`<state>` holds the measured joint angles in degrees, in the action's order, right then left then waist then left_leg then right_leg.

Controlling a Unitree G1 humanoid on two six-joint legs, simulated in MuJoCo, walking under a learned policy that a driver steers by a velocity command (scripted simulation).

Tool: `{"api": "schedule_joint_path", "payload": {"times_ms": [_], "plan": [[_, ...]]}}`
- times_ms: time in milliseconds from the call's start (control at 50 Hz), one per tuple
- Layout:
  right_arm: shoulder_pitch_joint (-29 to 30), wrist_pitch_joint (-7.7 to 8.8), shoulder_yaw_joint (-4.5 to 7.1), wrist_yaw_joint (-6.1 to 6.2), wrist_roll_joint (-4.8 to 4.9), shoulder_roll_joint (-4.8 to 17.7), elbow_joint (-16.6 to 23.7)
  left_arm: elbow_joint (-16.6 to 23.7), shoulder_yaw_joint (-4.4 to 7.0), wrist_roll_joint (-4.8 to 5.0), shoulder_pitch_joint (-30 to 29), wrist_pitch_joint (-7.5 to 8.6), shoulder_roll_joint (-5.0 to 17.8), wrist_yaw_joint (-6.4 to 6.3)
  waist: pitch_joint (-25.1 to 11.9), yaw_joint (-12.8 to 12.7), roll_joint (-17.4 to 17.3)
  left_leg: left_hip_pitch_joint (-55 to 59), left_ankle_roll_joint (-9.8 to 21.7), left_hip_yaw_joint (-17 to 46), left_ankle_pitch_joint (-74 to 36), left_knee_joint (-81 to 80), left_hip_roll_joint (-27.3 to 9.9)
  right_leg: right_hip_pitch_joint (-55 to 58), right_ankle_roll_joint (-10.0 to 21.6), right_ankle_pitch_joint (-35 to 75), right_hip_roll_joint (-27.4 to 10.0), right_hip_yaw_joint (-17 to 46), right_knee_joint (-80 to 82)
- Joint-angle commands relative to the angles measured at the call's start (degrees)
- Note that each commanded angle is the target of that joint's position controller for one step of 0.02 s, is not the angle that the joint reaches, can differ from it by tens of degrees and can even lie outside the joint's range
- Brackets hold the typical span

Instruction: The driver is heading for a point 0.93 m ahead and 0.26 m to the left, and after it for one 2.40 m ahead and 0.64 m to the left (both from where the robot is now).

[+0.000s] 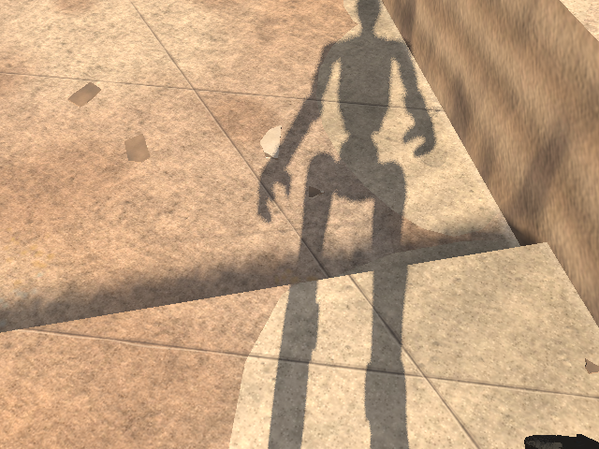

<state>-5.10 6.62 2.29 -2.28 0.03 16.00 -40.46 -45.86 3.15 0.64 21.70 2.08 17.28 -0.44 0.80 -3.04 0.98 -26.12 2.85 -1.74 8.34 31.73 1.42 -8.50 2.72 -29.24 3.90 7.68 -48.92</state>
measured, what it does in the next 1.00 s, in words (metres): walks ahead, turning left: right foot, then left foot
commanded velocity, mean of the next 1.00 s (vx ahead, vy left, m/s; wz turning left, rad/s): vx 0.50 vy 0.00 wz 0.28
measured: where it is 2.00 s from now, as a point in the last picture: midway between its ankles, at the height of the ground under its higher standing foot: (233, 250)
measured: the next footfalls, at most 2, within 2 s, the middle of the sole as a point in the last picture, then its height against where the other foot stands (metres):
right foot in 0.46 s outside the picture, level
left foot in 1.00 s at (245, 350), level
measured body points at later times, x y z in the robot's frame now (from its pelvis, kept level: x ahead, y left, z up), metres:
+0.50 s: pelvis +0.29 -0.03 +0.00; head +0.31 -0.03 +0.45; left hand +0.51 +0.20 -0.08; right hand +0.28 -0.28 -0.14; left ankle +0.10 +0.10 -0.71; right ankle +0.39 -0.14 -0.73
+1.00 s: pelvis +0.57 +0.04 -0.01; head +0.58 +0.05 +0.44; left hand +0.44 +0.25 -0.15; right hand +0.84 -0.10 -0.10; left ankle +0.66 +0.18 -0.73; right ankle +0.39 -0.14 -0.72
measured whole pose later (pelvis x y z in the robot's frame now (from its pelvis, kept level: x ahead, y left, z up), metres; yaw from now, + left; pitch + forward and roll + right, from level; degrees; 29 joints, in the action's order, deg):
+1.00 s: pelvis +0.57 +0.04 -0.01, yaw +21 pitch +2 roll -1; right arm -3.6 4.8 1.5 -4.6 -2.6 13.9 -44.7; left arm -55.0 0.9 -5.5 26.7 5.7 13.1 0.9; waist -1.0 -3.0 -0.2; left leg -30.6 6.4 -2.1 4.8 33.5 0.5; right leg 11.6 -3.8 -26.6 -5.0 -19.1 -16.5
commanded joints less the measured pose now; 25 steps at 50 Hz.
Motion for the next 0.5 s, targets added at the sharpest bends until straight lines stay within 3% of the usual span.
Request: {"api": "schedule_joint_path", "payload": {"times_ms": [20, 40, 60, 80, 140, 220, 240, 260, 280, 320, 380, 420, 440, 460, 480, 500], "plan": [[-15.2, -0.50, 2.66, 0.45, 0.93, 8.0, -0.9, 6.3, 1.25, 1.41, -3.1, 2.34, 8.3, 0.39, -8.4, 8.4, -7.7, 37.7, 11.1, 34.1, 16.1, -15.3, -20.7, -35.7, -0.2, 2.7, -4.1, 0.9, -24.4], [-11.9, -0.83, 2.25, 0.53, 0.24, 7.4, -0.4, 6.9, 1.11, 0.84, -6.1, 2.49, 7.6, 0.35, -4.0, 7.0, -3.9, 30.2, 10.2, 28.2, 9.7, -16.6, -18.3, -34.2, -0.5, 7.1, -6.6, -1.3, -21.8], [-10.0, -0.89, 1.86, 0.52, -0.26, 6.4, -0.3, 7.1, 1.31, 0.09, -7.1, 2.52, 7.0, 0.40, -1.5, 5.6, -3.4, 25.1, 10.1, 24.4, 4.3, -18.2, -16.3, -32.5, -0.9, 10.1, -8.3, -1.8, -18.4], [-9.2, -0.73, 1.56, 0.58, -0.73, 5.8, -0.3, 6.8, 1.32, -0.03, -5.9, 2.34, 6.0, 0.52, -1.5, 4.1, -5.0, 22.1, 9.8, 21.8, 0.2, -19.4, -14.9, -29.5, -1.2, 12.0, -9.5, -2.0, -16.5], [-9.4, -0.25, 1.69, 0.68, 0.00, 6.5, -1.3, 6.3, 0.87, -0.23, -4.9, 1.53, 3.5, 0.41, -1.3, 2.8, -6.0, 18.6, 10.9, 15.8, -8.0, -22.1, -13.6, -28.0, -2.8, 14.0, -10.4, -3.7, -11.3], [-11.2, -0.77, 2.18, 1.46, 0.34, 8.4, -2.9, 8.2, 0.16, -0.50, -12.1, 1.75, 1.8, 0.57, 0.5, 4.6, -4.6, 18.7, 9.9, 9.5, -13.7, -23.8, -11.9, -29.5, -4.1, 26.0, -10.6, -5.0, 2.3], [-14.0, 1.01, 0.44, -0.08, -5.86, 3.4, -2.4, 6.0, -2.52, -8.60, -8.2, 1.74, -1.6, 3.49, -2.0, 5.1, -5.0, 19.0, 12.4, 8.3, -6.8, -24.0, -11.4, -29.0, -4.5, 29.3, -8.9, -7.1, 2.6], [-16.1, 1.34, 0.83, -1.06, -5.67, 4.3, -3.5, 6.1, -2.12, -8.39, -10.0, 1.45, -1.3, 4.49, 0.8, 6.0, -4.9, 18.7, 12.8, 8.9, -4.9, -24.0, -12.1, -30.0, -4.0, 30.5, -9.2, -6.3, 4.3], [-16.7, 1.31, 0.83, -1.74, -5.20, 5.3, -3.8, 7.5, -2.04, -7.22, -13.6, 1.34, 0.3, 4.72, 1.5, 6.6, -4.1, 17.9, 12.7, 9.2, -4.3, -23.3, -12.0, -29.7, -3.8, 31.5, -9.0, -6.5, 7.0], [-18.2, 1.03, 0.72, -2.84, -4.20, 6.4, -4.8, 9.4, -2.00, -5.77, -18.5, 1.46, 1.9, 4.25, 2.1, 7.0, -4.1, 18.3, 12.9, 9.8, -5.5, -22.1, -12.4, -27.6, -3.1, 31.4, -7.9, -7.0, 11.5], [-19.5, 0.28, 0.95, -3.33, -3.83, 7.9, -6.1, 10.7, -2.64, -5.19, -22.7, 1.76, 2.6, 3.16, 2.8, 7.5, -4.7, 23.9, 12.2, 12.5, -7.4, -19.6, -14.4, -26.5, -1.9, 28.1, -6.8, -6.8, 17.1], [-18.9, -0.24, 1.27, -3.18, -3.57, 8.8, -6.7, 11.3, -2.70, -4.44, -23.7, 2.35, 3.4, 2.79, 2.4, 6.1, -4.5, 24.8, 10.8, 13.5, -12.4, -17.0, -14.9, -20.8, 0.0, 28.1, -5.6, -8.6, 20.1], [-18.1, -0.20, 1.34, -2.99, -3.71, 9.1, -6.9, 11.0, -2.23, -3.74, -21.7, 2.90, 4.8, 2.59, 0.7, 3.9, -4.2, 22.1, 9.2, 12.6, -20.1, -13.7, -13.5, -12.8, 1.8, 29.6, -4.6, -9.9, 20.5], [-17.4, 0.26, 1.16, -2.86, -4.44, 8.2, -6.9, 9.4, -1.06, -2.87, -15.1, 3.68, 7.8, 2.38, -4.2, 0.6, -3.2, 17.1, 5.6, 9.9, -25.7, -5.8, -9.5, 0.3, 4.8, 32.3, -4.9, -9.6, 17.1], [-22.8, 1.09, -0.78, -2.25, -5.04, 1.4, -5.7, 6.4, -0.52, -3.38, -3.3, 4.22, 10.7, 2.18, -19.4, -0.9, 6.3, 5.2, 1.0, 5.9, -14.9, 12.1, -1.4, 26.1, 14.7, 42.9, -14.6, -0.4, 13.1], [-28.0, 2.01, -2.67, -2.94, -5.58, -3.0, -4.7, 4.0, -0.77, -3.51, 9.6, 3.60, 9.7, 1.56, -32.4, -3.9, 16.2, -11.7, -2.1, 4.2, 23.8, 28.4, 6.3, 46.6, 25.3, 32.3, -30.2, 27.2, 23.6]]}}
Velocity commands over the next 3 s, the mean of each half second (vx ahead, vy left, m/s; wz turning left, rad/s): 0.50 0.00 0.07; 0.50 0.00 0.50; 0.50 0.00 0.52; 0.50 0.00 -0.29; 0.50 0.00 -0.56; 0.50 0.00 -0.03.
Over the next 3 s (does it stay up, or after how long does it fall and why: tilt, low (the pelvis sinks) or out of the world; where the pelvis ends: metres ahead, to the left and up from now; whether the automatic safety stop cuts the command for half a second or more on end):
stays up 1.65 0.36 -0.13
